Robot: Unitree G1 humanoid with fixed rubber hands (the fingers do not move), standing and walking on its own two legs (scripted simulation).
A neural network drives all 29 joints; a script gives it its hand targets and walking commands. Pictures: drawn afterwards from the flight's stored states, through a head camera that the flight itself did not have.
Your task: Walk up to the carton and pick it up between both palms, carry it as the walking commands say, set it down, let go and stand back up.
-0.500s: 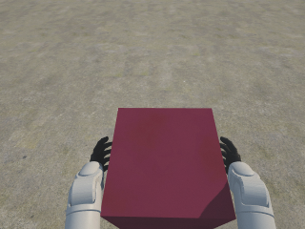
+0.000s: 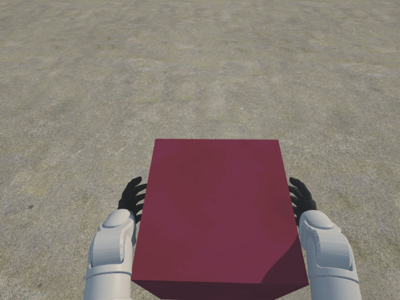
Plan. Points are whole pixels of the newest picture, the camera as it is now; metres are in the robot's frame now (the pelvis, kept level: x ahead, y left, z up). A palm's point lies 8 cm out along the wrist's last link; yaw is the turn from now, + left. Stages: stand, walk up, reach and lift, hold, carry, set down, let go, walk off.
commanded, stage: carry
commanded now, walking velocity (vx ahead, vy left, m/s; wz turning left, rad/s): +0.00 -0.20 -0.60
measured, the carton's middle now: (214, 225) +0.29 +0.00 -0.04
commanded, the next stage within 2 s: none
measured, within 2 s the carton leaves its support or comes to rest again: neither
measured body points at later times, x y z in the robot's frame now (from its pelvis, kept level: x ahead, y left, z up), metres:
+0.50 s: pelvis -0.04 -0.06 -0.02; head -0.05 -0.04 +0.43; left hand +0.24 +0.04 +0.05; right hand +0.14 -0.30 +0.06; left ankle -0.01 +0.04 -0.74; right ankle -0.01 -0.15 -0.71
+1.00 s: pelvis -0.13 -0.17 -0.02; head -0.13 -0.17 +0.43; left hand +0.16 -0.15 +0.05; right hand -0.03 -0.45 +0.05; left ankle -0.08 -0.09 -0.73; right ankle -0.11 -0.28 -0.74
